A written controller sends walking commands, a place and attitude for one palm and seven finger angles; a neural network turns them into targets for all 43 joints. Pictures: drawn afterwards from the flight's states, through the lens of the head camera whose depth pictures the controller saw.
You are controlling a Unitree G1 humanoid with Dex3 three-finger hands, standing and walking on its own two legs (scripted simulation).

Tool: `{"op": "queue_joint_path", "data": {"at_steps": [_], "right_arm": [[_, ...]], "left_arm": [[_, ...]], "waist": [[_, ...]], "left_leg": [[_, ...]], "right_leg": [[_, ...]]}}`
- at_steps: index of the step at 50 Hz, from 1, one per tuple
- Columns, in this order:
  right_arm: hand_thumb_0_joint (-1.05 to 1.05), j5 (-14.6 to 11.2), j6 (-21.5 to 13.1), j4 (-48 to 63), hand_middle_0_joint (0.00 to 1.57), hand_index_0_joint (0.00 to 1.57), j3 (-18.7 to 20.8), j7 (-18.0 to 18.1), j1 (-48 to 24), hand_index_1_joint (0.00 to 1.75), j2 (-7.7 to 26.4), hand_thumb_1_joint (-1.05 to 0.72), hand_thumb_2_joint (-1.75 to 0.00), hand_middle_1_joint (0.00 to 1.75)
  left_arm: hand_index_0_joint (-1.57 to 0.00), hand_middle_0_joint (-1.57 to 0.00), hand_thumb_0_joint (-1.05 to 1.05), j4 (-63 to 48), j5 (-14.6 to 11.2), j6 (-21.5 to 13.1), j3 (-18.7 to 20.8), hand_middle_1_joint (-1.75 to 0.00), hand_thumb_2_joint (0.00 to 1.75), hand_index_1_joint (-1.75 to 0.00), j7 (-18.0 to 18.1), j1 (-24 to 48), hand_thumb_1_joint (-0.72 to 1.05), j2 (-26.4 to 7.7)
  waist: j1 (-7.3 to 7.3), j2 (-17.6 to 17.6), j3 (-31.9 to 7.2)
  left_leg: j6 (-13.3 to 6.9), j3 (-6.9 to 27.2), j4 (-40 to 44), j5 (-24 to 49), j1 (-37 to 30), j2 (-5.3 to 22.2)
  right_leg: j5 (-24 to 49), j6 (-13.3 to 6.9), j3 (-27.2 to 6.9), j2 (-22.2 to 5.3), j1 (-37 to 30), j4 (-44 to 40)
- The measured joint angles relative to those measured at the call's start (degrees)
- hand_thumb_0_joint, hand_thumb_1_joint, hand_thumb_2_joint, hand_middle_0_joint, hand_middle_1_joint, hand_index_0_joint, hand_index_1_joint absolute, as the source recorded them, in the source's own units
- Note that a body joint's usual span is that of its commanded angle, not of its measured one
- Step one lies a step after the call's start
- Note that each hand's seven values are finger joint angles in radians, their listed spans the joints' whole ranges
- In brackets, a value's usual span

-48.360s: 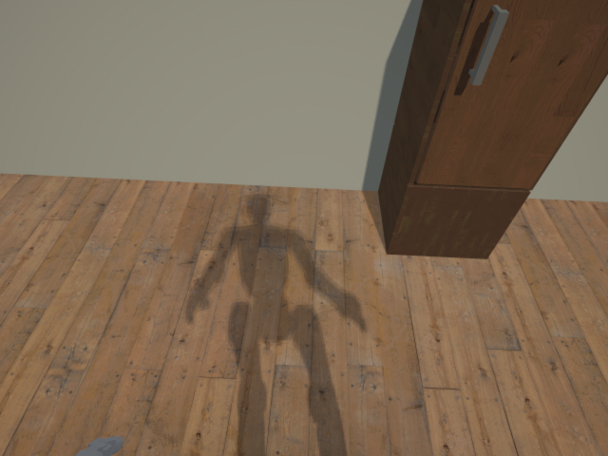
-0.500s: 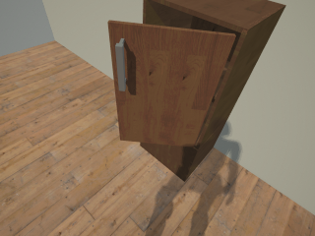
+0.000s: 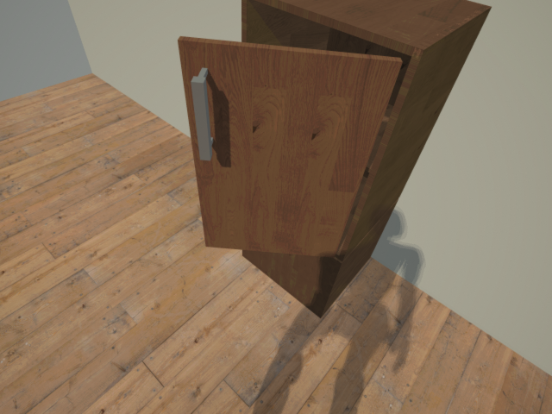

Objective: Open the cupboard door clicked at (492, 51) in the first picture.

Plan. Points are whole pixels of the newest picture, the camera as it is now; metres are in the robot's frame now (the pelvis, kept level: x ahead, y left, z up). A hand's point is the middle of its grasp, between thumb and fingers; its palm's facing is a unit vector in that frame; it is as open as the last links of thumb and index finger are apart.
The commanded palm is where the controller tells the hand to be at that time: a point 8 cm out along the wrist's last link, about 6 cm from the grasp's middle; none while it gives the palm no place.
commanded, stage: look again from close up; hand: left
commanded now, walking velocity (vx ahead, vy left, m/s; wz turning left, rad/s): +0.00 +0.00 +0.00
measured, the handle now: (204, 116) +0.60 +0.18 +0.12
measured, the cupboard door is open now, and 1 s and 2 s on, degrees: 38 38 38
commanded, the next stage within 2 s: shuffle to correct the standing spot in 0.58 s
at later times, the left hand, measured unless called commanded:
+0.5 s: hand out of the picture -0.02 +0.15 -0.18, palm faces +0.05 -0.99 -0.13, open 7.4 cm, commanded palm none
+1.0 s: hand out of the picture -0.02 +0.15 -0.18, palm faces +0.02 -0.99 -0.16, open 7.4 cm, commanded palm none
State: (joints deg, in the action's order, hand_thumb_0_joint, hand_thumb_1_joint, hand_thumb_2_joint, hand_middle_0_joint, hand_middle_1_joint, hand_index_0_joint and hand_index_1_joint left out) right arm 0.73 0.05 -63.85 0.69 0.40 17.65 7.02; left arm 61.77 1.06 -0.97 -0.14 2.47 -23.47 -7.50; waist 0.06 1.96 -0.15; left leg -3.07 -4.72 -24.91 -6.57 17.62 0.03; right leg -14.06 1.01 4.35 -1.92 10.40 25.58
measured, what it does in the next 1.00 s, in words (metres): stands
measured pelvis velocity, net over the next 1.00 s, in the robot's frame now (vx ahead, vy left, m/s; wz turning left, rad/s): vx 0.04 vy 0.00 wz -0.01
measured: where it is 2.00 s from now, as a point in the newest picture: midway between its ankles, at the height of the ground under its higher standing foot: outside the picture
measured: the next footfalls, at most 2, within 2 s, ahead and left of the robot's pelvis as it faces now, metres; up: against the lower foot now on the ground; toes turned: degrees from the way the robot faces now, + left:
none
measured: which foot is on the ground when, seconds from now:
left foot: down 0.00-1.00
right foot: down 0.00-1.00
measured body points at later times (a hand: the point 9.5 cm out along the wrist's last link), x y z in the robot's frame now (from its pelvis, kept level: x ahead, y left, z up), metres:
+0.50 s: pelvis +0.01 +0.00 +0.00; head +0.01 +0.02 +0.45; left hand -0.02 +0.20 -0.17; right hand +0.00 -0.22 -0.15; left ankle +0.08 +0.08 -0.74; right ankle +0.00 -0.13 -0.74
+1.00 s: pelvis +0.04 +0.00 -0.01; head +0.05 +0.00 +0.44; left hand -0.01 +0.20 -0.17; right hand +0.02 -0.22 -0.17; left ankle +0.08 +0.08 -0.74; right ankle +0.00 -0.13 -0.74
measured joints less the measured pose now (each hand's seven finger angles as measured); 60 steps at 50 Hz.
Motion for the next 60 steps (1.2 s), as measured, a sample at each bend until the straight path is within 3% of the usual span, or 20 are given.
{"op": "queue_joint_path", "data": {"at_steps": [37,44,47,50,60], "right_arm": [[0.02,0.08,-0.64,-0.67,0.2,0.2,-0.13,0.51,-0.26,0.29,-0.15,-0.93,-0.9,0.3],[0.01,0.42,-0.07,-0.72,0.2,0.2,0.38,0.23,0.98,0.29,-0.9,-0.92,-0.9,0.3],[0.01,0.84,1.08,1.04,0.2,0.2,0.28,-0.32,0.92,0.29,0.09,-0.92,-0.9,0.3],[0.02,0.92,0.35,2.81,0.2,0.2,0.43,-0.66,0.87,0.29,1.36,-0.92,-0.9,0.3],[0.03,0.55,-1.1,1.54,0.2,0.2,-1.01,0.65,0.49,0.29,1.86,-0.95,-0.9,0.3]], "left_arm": [[-0.2,-0.2,0.01,0.29,-0.13,-0.23,0.22,-0.3,0.9,-0.3,0.09,1.41,0.91,0.5],[-0.2,-0.2,0.01,0.52,0.38,0.32,0.9,-0.3,0.9,-0.3,-0.57,-0.2,0.91,0.38],[-0.2,-0.2,0.01,0.59,0.48,-0.52,-0.03,-0.3,0.9,-0.3,0.03,-0.67,0.91,0.79],[-0.2,-0.2,0.01,1.15,0.17,-0.85,-0.39,-0.3,0.9,-0.3,-0.03,-0.71,0.91,1.18],[-0.2,-0.2,0.01,0.62,-0.35,-1.27,-0.07,-0.3,0.9,-0.3,0.76,3.92,0.91,-0.04]], "waist": [[-0.02,0.03,0.73],[0.02,0.43,-0.77],[0.25,-1.5,-0.34],[-1.0,-3.68,0.47],[-0.54,-3.49,0.26]], "left_leg": [[0.16,-0.53,1.18,-0.97,-2.19,-0.17],[0.31,-0.74,-0.72,-3.94,-1.59,-0.43],[1.25,0.23,-6.95,-8.9,1.72,0.76],[0.76,1.03,-9.78,-6.81,2.95,1.4],[-0.29,-0.75,-8.54,-10.21,-0.63,-0.53]], "right_leg": [[-0.55,0.08,-0.62,-0.1,-2.12,-1.55],[-3.4,-1.02,-1.01,-0.39,-1.05,1.18],[-3.35,-0.77,-0.62,0.77,-0.15,2.14],[-5.44,-0.53,-0.03,1.42,0.28,4.41],[-7.97,0.72,-1.66,-0.67,-1.94,4.93]]}}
